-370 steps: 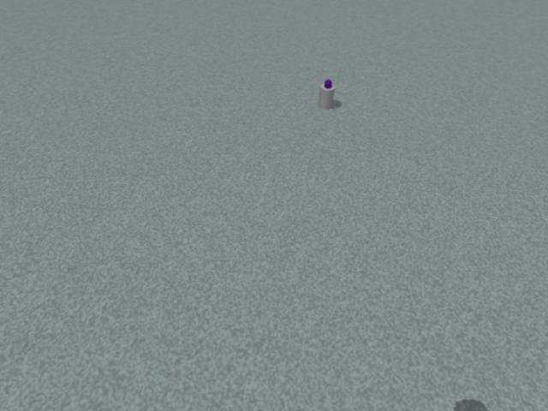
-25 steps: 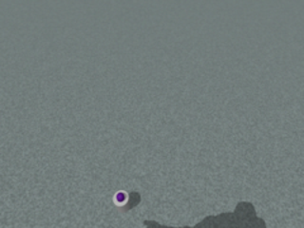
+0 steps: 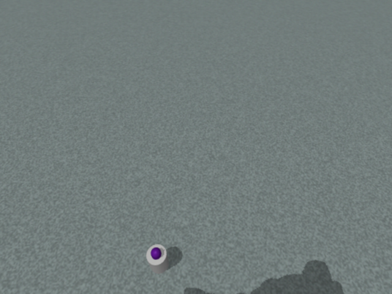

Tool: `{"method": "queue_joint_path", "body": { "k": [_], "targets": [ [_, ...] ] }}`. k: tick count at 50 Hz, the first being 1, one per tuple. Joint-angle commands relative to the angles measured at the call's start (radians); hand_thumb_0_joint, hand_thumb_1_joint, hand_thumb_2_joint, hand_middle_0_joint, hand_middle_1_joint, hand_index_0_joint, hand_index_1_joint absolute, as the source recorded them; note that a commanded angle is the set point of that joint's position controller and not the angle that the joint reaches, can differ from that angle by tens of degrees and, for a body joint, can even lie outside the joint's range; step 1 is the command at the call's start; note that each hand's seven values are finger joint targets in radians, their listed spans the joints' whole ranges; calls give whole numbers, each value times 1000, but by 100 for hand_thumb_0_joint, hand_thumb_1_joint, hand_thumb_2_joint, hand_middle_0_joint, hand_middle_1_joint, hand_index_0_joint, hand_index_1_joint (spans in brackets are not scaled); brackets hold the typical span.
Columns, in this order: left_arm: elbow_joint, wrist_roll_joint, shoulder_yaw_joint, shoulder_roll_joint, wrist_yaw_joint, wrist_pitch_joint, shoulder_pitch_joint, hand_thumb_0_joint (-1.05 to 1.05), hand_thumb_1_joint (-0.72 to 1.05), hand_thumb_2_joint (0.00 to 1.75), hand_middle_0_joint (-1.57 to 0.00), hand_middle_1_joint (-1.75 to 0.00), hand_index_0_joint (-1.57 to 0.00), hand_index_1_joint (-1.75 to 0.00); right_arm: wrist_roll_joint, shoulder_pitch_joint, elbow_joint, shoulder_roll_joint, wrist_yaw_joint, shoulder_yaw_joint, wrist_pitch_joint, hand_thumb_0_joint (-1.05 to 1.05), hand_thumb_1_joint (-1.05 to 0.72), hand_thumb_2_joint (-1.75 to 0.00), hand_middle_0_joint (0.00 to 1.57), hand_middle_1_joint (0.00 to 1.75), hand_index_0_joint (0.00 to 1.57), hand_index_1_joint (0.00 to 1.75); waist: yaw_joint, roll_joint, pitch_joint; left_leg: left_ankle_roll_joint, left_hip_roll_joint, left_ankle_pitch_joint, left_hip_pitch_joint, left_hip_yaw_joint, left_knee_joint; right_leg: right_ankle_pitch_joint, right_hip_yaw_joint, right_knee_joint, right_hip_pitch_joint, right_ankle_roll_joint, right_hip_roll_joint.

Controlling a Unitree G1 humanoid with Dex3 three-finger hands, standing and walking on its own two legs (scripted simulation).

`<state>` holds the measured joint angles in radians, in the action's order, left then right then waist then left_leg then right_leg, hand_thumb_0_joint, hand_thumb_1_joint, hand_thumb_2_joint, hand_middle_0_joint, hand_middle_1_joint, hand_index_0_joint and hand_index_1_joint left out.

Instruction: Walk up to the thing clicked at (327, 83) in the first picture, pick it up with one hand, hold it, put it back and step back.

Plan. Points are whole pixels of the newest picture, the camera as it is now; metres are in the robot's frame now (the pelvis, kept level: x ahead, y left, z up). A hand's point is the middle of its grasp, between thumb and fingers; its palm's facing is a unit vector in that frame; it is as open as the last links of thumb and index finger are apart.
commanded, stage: stand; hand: left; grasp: from the side
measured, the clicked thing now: (157, 257) +0.41 +0.19 -0.69
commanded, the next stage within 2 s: go down in 0.82 s
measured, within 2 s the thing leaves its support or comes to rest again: neither
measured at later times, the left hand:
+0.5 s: hand out of the picture +0.07 +0.26 -0.16, palm faces -0.01 -0.94 -0.35, open 7.4 cm
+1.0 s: hand out of the picture +0.09 +0.25 -0.16, palm faces +0.05 -0.94 -0.34, open 7.8 cm
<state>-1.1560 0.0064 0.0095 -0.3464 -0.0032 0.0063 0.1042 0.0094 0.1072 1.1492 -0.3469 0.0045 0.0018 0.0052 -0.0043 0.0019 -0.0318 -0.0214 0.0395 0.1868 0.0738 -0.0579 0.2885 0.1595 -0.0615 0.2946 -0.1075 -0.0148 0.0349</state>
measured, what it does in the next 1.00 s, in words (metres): stands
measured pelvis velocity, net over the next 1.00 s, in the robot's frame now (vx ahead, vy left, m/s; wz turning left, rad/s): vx -0.01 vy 0.00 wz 0.02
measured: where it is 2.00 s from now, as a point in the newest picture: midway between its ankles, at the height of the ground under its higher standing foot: outside the picture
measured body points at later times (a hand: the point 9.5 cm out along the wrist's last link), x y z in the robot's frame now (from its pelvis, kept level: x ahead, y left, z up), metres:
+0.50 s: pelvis +0.00 +0.00 +0.00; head +0.00 +0.00 +0.45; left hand +0.07 +0.30 -0.13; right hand +0.07 -0.30 -0.13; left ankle -0.02 +0.13 -0.75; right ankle +0.00 -0.13 -0.75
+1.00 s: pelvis -0.01 +0.00 +0.00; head +0.01 +0.00 +0.45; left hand +0.08 +0.30 -0.13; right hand +0.08 -0.29 -0.13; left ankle -0.02 +0.13 -0.75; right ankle +0.00 -0.13 -0.75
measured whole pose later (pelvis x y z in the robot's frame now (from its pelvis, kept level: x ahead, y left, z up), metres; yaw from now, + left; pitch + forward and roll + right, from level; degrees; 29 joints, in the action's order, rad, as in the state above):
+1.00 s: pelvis -0.01 +0.00 +0.00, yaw +1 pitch +0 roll +0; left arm -1.08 -0.02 0.04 -0.33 0.01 0.02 0.09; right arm -0.03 0.17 1.00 -0.34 -0.02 0.01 0.02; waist -0.01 0.00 -0.04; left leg -0.02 0.04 0.20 0.15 -0.04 0.35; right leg 0.18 -0.07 0.36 -0.17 -0.01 0.04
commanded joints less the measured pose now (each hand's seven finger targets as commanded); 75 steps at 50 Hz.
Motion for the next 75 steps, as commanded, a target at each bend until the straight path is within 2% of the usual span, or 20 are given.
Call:
{"method": "queue_joint_path", "body": {
  "k": [1, 19, 31, 45, 46, 47, 48, 49, 50, 51, 52, 53, 55, 58, 62, 64, 68, 71, 72, 75],
  "targets": [
    [65, 1, 35, -219, 12, 23, -47, 0, 90, 90, -20, -30, -20, -30, 3, -46, -63, -214, -12, -35, 26, 0, -90, -90, 20, 30, 20, 30, 4, 6, 68, 29, 117, -171, 7, 98, -43, -159, 105, -30, 32, 29, 121],
    [69, 4, 33, -217, 10, 21, -40, 0, 90, 90, -20, -30, -20, -30, 3, -38, -70, -219, -13, -34, 27, 0, -90, -90, 20, 30, 20, 30, 5, 13, 54, 30, 112, -123, 21, 103, -55, -112, 102, -37, 23, 26, 118],
    [72, 4, 31, -219, 10, 26, -42, 0, 90, 90, -20, -30, -20, -30, 3, -33, -70, -216, -10, -37, 26, 0, -90, -90, 20, 30, 20, 30, 2, 4, 61, 35, 111, -138, 21, 100, -35, -153, 109, -37, 37, 30, 127],
    [72, 6, 31, -216, 10, 24, -27, 0, 90, 90, -20, -30, -20, -30, 1, -34, -72, -219, -12, -35, 25, 0, -90, -90, 20, 30, 20, 30, 7, 3, 51, 33, 113, -131, 15, 104, -40, -127, 103, -40, 17, 30, 120],
    [73, 4, 32, -220, 10, 24, -35, 0, 82, 82, -20, -22, -15, -22, 3, -28, -71, -213, -12, -33, 25, 0, -98, -92, 21, 30, 20, 30, 1, 1, 45, 31, 110, -128, 24, 104, -44, -127, 105, -38, 20, 29, 121],
    [424, -52, 37, -47, 28, 115, -386, 0, 74, 74, -12, -14, -7, -14, -68, -11, -359, -44, -34, 5, 74, 0, -100, -93, 20, 30, 20, 30, -113, 7, -73, 36, -41, 9, 148, -8, 23, -27, 30, 14, -202, 19, -23],
    [394, -48, 66, -120, 36, 107, -493, 0, 66, 66, -4, -6, -3, -6, -69, 43, -315, -85, -45, -9, 72, 0, -101, -93, 20, 30, 20, 30, -82, -21, 3, 43, -45, 32, 137, -5, 42, 10, 24, 19, -141, 17, -18],
    [151, -27, 112, -188, 36, 58, -251, 0, 58, 58, -3, -3, -3, -2, -74, 90, -301, -110, -53, -20, 58, 0, -101, -93, 20, 30, 20, 30, -54, -56, -23, 41, -42, 28, 166, -5, 57, 34, 12, 26, -140, 21, -28],
    [109, -8, 130, -210, 23, 39, -235, 0, 50, 50, -3, -4, -3, -3, -65, 104, -319, -107, -52, -32, 54, 0, -102, -93, 20, 30, 20, 30, -44, -68, 19, 42, -47, 6, 204, 1, 106, 24, 12, 62, -164, 24, -27],
    [154, 6, 157, -256, 12, 42, -323, 0, 42, 42, -2, -4, -3, -3, -59, 109, -351, -107, -54, -42, 57, 0, -101, -93, 20, 30, 20, 30, -34, -38, 71, 40, -47, -6, 214, 5, 140, 4, 13, 102, -165, 27, -24],
    [171, 26, 181, -272, 4, 51, -325, 0, 34, 34, -3, -4, -3, -3, -45, 121, -371, -110, -57, -63, 65, 0, -100, -93, 20, 30, 20, 30, -21, -22, 157, 36, -45, -34, 205, 11, 161, -34, 18, 143, -150, 28, -20],
    [97, 47, 213, -259, -2, 34, -161, 0, 26, 26, -3, -6, -4, -4, -34, 153, -377, -97, -53, -72, 67, 0, -98, -92, 20, 30, 20, 30, 5, -5, 199, 31, -55, -63, 243, 11, 197, -63, 20, 177, -140, 27, -14],
    [136, 60, 229, -229, -19, 10, -75, 0, 14, 14, -5, -6, -6, -5, -28, 164, -423, -88, -43, -81, 71, 0, -98, -92, 20, 30, 20, 30, 33, 36, 246, 23, -59, -102, 277, 13, 234, -90, 24, 225, -136, 36, -17],
    [229, 60, 229, -204, -23, -32, -70, 0, -2, 9, -6, -5, -7, -4, -36, 150, -485, -76, -44, -84, 76, 0, -94, -91, 20, 30, 20, 30, 18, 40, 271, 20, -57, -129, 281, 19, 251, -105, 20, 238, -148, 36, -23],
    [313, 56, 256, -216, -28, -80, -64, 0, -27, 5, -8, -6, -8, -5, -38, 116, -554, -73, -39, -81, 89, 0, -93, -90, 20, 30, 20, 30, 5, 15, 231, 23, -44, -48, 368, 29, 317, -7, 9, 291, -248, 38, -32],
    [381, 51, 244, -195, -34, -89, -76, 0, -37, 4, -8, -6, -8, -6, -37, 119, -577, -65, -39, -81, 102, 0, -92, -90, 20, 30, 20, 30, -9, 27, 231, 25, -43, -4, 408, 30, 359, 33, 12, 326, -315, 36, -32],
    [514, 46, 266, -199, -40, -95, -46, 0, -50, 1, -9, -7, -9, -7, -33, 148, -606, -65, -46, -91, 132, 0, -90, -90, 20, 30, 20, 30, -20, 42, 311, 23, -29, -21, 434, 47, 439, 17, 7, 421, -374, 34, -32],
    [580, 41, 253, -174, -45, -104, 4, 0, -55, 0, -10, -7, -9, -7, -32, 147, -627, -64, -52, -92, 156, 0, -90, -90, 20, 30, 20, 30, -25, 69, 306, 14, -19, -31, 471, 61, 480, 24, 2, 484, -438, 37, -34],
    [625, 41, 274, -198, -43, -111, 13, 0, -57, 0, -10, -7, -9, -7, -31, 151, -633, -64, -57, -94, 158, 0, -90, -90, 20, 30, 20, 30, -19, 73, 326, 17, -19, -30, 475, 61, 496, 24, 4, 491, -451, 36, -33],
    [721, 35, 270, -195, -47, -143, 57, 0, -58, 0, -10, -6, -9, -7, -30, 148, -647, -62, -67, -90, 170, 0, -89, -89, 20, 30, 20, 30, -25, 92, 340, 14, -18, -31, 488, 63, 525, 25, 6, 519, -469, 34, -32]
  ]
}}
